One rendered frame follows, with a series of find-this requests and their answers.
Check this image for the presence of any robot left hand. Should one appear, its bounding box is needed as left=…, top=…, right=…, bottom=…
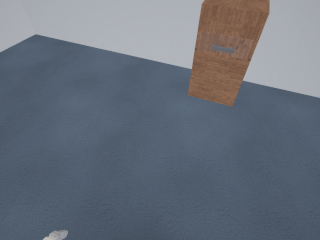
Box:
left=43, top=230, right=68, bottom=240

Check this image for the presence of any cabinet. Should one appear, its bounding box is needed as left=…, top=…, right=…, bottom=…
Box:
left=188, top=0, right=270, bottom=107

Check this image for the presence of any handle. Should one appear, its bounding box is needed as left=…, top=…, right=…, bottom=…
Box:
left=216, top=23, right=242, bottom=32
left=207, top=63, right=229, bottom=72
left=211, top=43, right=235, bottom=54

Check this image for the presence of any drawer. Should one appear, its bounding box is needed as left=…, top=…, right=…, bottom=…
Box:
left=198, top=31, right=255, bottom=60

